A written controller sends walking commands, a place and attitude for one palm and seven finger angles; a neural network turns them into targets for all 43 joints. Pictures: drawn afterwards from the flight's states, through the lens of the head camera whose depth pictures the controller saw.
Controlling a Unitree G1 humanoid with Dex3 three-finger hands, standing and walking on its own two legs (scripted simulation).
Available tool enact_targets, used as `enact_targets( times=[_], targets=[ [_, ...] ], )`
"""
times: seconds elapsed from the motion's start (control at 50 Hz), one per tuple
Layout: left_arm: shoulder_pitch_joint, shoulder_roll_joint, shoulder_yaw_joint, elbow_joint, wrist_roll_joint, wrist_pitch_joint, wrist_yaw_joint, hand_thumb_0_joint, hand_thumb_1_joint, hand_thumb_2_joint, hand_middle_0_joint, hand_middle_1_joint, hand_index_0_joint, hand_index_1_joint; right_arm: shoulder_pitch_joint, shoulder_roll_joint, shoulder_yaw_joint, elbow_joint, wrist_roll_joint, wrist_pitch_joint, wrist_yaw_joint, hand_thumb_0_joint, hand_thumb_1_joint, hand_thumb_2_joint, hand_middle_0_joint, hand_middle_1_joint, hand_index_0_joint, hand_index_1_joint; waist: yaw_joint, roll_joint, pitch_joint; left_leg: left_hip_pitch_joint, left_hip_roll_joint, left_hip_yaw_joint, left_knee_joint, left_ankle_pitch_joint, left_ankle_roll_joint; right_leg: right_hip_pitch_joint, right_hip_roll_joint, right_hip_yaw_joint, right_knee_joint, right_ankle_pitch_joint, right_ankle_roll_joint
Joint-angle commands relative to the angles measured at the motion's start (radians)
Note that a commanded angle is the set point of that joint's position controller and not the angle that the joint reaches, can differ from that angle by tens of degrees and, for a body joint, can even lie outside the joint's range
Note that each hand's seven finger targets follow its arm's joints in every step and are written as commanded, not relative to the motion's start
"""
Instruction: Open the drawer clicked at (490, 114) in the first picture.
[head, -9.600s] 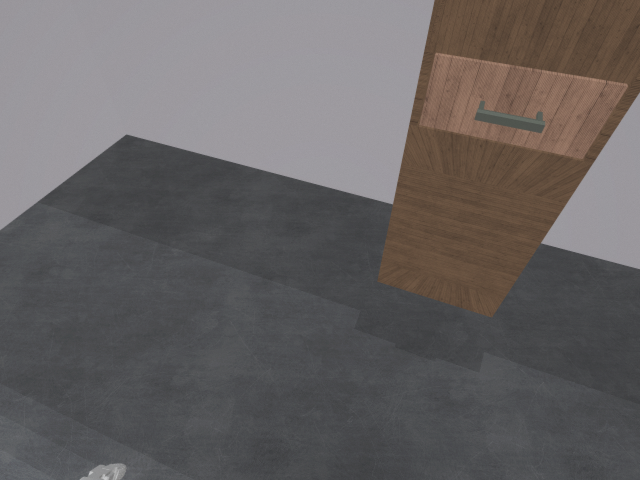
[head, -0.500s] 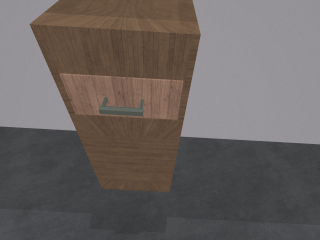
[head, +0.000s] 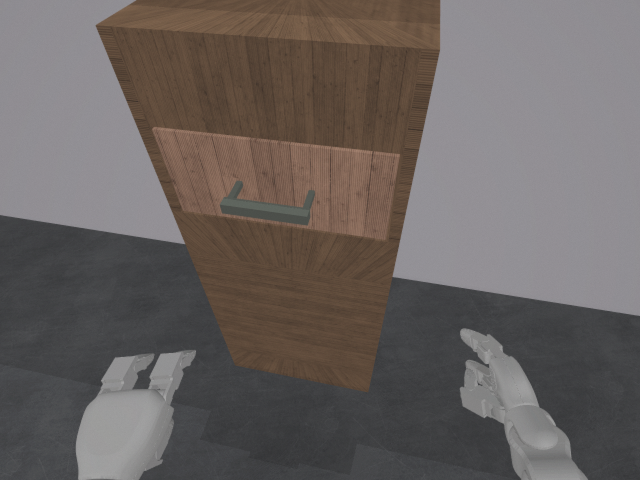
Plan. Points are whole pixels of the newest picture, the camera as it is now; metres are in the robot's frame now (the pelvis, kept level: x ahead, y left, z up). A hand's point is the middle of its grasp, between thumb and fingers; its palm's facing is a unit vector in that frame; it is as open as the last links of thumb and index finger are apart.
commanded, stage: raise the hand with hooked fingers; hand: left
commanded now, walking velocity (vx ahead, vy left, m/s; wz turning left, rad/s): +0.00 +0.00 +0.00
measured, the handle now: (269, 201) +0.50 +0.19 +0.06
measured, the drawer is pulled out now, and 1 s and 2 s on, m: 0.00 0.00 0.00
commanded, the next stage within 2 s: move the hooked fingers above the handle in 1.34 s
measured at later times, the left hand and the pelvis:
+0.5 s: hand (185, 299) +0.27 +0.22 +0.09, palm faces +0.10 -0.10 -0.99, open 12.3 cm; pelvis +0.02 -0.01 +0.02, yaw -3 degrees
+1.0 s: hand (146, 219) +0.32 +0.27 +0.17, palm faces +0.09 -0.06 -0.99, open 13.8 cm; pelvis +0.00 +0.03 +0.04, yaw -1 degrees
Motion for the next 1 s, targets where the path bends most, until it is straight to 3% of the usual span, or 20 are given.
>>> enact_targets(
  times=[0.0,0.06,0.1,0.18,0.26,0.28,0.3,0.36,0.42,0.48,0.54,0.58,0.62,0.68,0.7,0.8,0.88,0.92,0.94,0.98],
  targets=[
    [-0.335,0.081,0.025,-0.318,-0.054,-0.029,-0.004,0.000,0.223,0.610,-0.248,-0.735,-0.248,-0.735,-0.038,-0.091,-0.029,-0.095,-0.010,-0.032,-0.022,0.000,-0.900,-0.900,0.200,0.300,0.200,0.300,-0.134,0.033,-0.103,0.204,-0.042,-0.143,-0.043,0.252,0.011,-0.031,-0.025,0.222,-0.209,0.195,0.003],
    [-0.251,0.115,0.054,-0.256,-0.094,-0.013,-0.081,0.000,0.153,0.580,-0.253,-0.780,-0.253,-0.780,-0.037,-0.076,-0.017,-0.080,0.005,-0.026,-0.035,0.000,-0.900,-0.900,0.200,0.300,0.200,0.300,-0.101,-0.053,-0.110,0.147,-0.043,-0.129,-0.101,0.285,0.015,0.141,-0.035,0.194,-0.227,0.348,0.024],
    [-0.193,0.150,0.093,-0.228,-0.103,-0.004,-0.112,0.000,0.107,0.560,-0.257,-0.810,-0.257,-0.810,-0.034,-0.069,-0.006,-0.068,0.017,-0.027,-0.039,0.000,-0.900,-0.900,0.200,0.300,0.200,0.300,-0.071,-0.068,-0.117,0.127,-0.046,-0.120,-0.138,0.319,0.008,0.241,-0.042,0.203,-0.231,0.455,0.031],
    [-0.181,0.249,0.187,-0.225,-0.088,-0.008,-0.129,0.000,0.013,0.520,-0.263,-0.870,-0.263,-0.870,-0.051,-0.071,0.009,-0.053,0.026,-0.032,-0.042,0.000,-0.900,-0.900,0.200,0.300,0.200,0.300,-0.029,-0.029,-0.123,0.118,-0.047,-0.109,-0.188,0.366,-0.004,0.358,-0.055,0.226,-0.239,0.590,0.033],
    [-0.240,0.260,0.221,-0.281,-0.118,-0.021,-0.130,0.000,-0.080,0.480,-0.270,-0.930,-0.270,-0.930,-0.048,-0.074,-0.006,-0.033,0.032,-0.034,-0.050,0.000,-0.900,-0.900,0.200,0.300,0.200,0.300,-0.041,-0.016,-0.185,0.125,-0.056,-0.115,-0.207,0.374,-0.003,0.445,-0.083,0.232,-0.242,0.716,0.052],
    [-0.264,0.279,0.243,-0.304,-0.128,-0.020,-0.126,0.000,-0.103,0.470,-0.272,-0.945,-0.272,-0.945,-0.054,-0.081,-0.010,-0.029,0.029,-0.035,-0.055,0.000,-0.900,-0.900,0.200,0.300,0.200,0.300,-0.034,-0.030,-0.202,0.126,-0.058,-0.126,-0.213,0.368,-0.002,0.465,-0.084,0.236,-0.239,0.722,0.052],
    [-0.267,0.252,0.223,-0.306,-0.141,-0.021,-0.125,0.000,-0.127,0.460,-0.273,-0.960,-0.273,-0.960,-0.050,-0.075,-0.016,-0.028,0.033,-0.038,-0.060,0.000,-0.900,-0.900,0.200,0.300,0.200,0.300,-0.044,-0.029,-0.194,0.120,-0.062,-0.124,-0.214,0.349,0.000,0.467,-0.094,0.234,-0.245,0.726,0.060],
    [-0.322,0.250,0.221,-0.295,-0.155,-0.022,-0.130,0.000,-0.197,0.430,-0.278,-1.005,-0.278,-1.005,-0.046,-0.079,-0.032,-0.004,0.042,-0.047,-0.068,0.000,-0.900,-0.900,0.200,0.300,0.200,0.300,-0.057,-0.027,-0.187,0.128,-0.071,-0.129,-0.225,0.332,0.003,0.443,-0.091,0.225,-0.260,0.661,0.062],
    [-0.342,0.249,0.215,-0.280,-0.165,0.003,-0.145,0.000,-0.267,0.400,-0.283,-1.050,-0.283,-1.050,-0.045,-0.085,-0.041,0.004,0.053,-0.048,-0.072,0.000,-0.900,-0.900,0.200,0.300,0.200,0.300,-0.053,-0.063,-0.184,0.140,-0.073,-0.126,-0.242,0.344,0.004,0.453,-0.093,0.211,-0.261,0.673,0.068],
    [-0.380,0.290,0.230,-0.269,-0.166,0.050,-0.176,0.000,-0.337,0.370,-0.288,-1.095,-0.288,-1.095,-0.062,-0.093,-0.040,-0.001,0.068,-0.035,-0.071,0.000,-0.900,-0.900,0.200,0.300,0.200,0.300,-0.045,-0.048,-0.167,0.161,-0.071,-0.121,-0.270,0.360,0.002,0.471,-0.088,0.202,-0.276,0.634,0.062],
    [-0.486,0.291,0.193,-0.273,-0.164,0.091,-0.217,0.000,-0.407,0.340,-0.293,-1.140,-0.293,-1.140,-0.066,-0.093,-0.037,-0.001,0.077,-0.020,-0.077,0.000,-0.900,-0.900,0.200,0.300,0.200,0.300,-0.054,-0.004,-0.116,0.201,-0.065,-0.109,-0.309,0.361,0.005,0.443,-0.074,0.168,-0.315,0.517,0.053],
    [-0.550,0.327,0.211,-0.276,-0.167,0.106,-0.239,0.000,-0.453,0.320,-0.297,-1.170,-0.297,-1.170,-0.071,-0.094,-0.031,-0.007,0.083,-0.017,-0.082,0.000,-0.900,-0.900,0.200,0.300,0.200,0.300,-0.051,-0.001,-0.113,0.234,-0.062,-0.111,-0.324,0.372,0.006,0.446,-0.065,0.156,-0.336,0.461,0.047],
    [-0.610,0.320,0.190,-0.254,-0.165,0.118,-0.264,0.000,-0.500,0.300,-0.300,-1.200,-0.300,-1.200,-0.068,-0.090,-0.025,0.000,0.085,-0.012,-0.085,0.000,-0.900,-0.900,0.200,0.300,0.200,0.300,-0.056,0.034,-0.086,0.256,-0.057,-0.113,-0.350,0.382,0.005,0.440,-0.060,0.132,-0.353,0.427,0.042],
    [-0.702,0.354,0.203,-0.216,-0.174,0.131,-0.304,0.000,-0.500,0.300,-0.300,-1.200,-0.300,-1.200,-0.072,-0.092,-0.016,0.001,0.094,-0.008,-0.092,0.000,-0.900,-0.900,0.200,0.300,0.200,0.300,-0.058,0.031,-0.071,0.282,-0.051,-0.117,-0.376,0.373,0.002,0.443,-0.050,0.117,-0.384,0.365,0.040],
    [-0.737,0.337,0.178,-0.202,-0.175,0.134,-0.321,0.000,-0.500,0.300,-0.300,-1.200,-0.300,-1.200,-0.070,-0.089,-0.011,0.004,0.094,-0.006,-0.093,0.000,-0.900,-0.900,0.200,0.300,0.200,0.300,-0.064,0.032,-0.063,0.289,-0.050,-0.112,-0.382,0.371,0.003,0.444,-0.054,0.104,-0.391,0.357,0.042],
    [-0.879,0.349,0.150,-0.148,-0.187,0.135,-0.400,0.000,-0.500,0.300,-0.300,-1.200,-0.300,-1.200,-0.059,-0.091,0.002,0.011,0.099,-0.003,-0.099,0.000,-0.900,-0.900,0.200,0.300,0.200,0.300,-0.076,0.050,-0.054,0.322,-0.041,-0.123,-0.415,0.363,-0.002,0.444,-0.048,0.067,-0.416,0.302,0.039],
    [-0.977,0.413,0.188,-0.159,-0.197,0.107,-0.445,0.000,-0.500,0.300,-0.300,-1.200,-0.300,-1.200,-0.053,-0.100,0.006,0.007,0.098,-0.002,-0.100,0.000,-0.900,-0.900,0.200,0.300,0.200,0.300,-0.076,0.067,-0.091,0.357,-0.035,-0.142,-0.431,0.394,-0.007,0.465,-0.041,0.055,-0.425,0.313,0.033],
    [-1.011,0.419,0.189,-0.127,-0.208,0.093,-0.466,0.000,-0.500,0.300,-0.300,-1.200,-0.300,-1.200,-0.035,-0.100,0.004,0.016,0.098,-0.002,-0.100,0.000,-0.900,-0.900,0.200,0.300,0.200,0.300,-0.080,0.046,-0.079,0.360,-0.031,-0.145,-0.438,0.404,-0.008,0.461,-0.043,0.043,-0.433,0.315,0.034],
    [-0.974,0.411,0.190,-0.094,-0.214,0.089,-0.476,0.000,-0.500,0.300,-0.300,-1.200,-0.300,-1.200,-0.031,-0.102,0.004,0.014,0.097,-0.001,-0.098,0.000,-0.900,-0.900,0.200,0.300,0.200,0.300,-0.073,0.032,-0.063,0.347,-0.031,-0.146,-0.443,0.405,-0.010,0.460,-0.042,0.039,-0.435,0.314,0.033],
    [-0.906,0.382,0.192,-0.085,-0.234,0.079,-0.491,0.000,-0.500,0.300,-0.300,-1.200,-0.300,-1.200,-0.028,-0.109,0.001,0.007,0.102,0.006,-0.089,0.000,-0.900,-0.900,0.200,0.300,0.200,0.300,-0.072,0.062,-0.059,0.358,-0.024,-0.153,-0.444,0.446,-0.017,0.453,-0.038,0.030,-0.434,0.331,0.027]
  ],
)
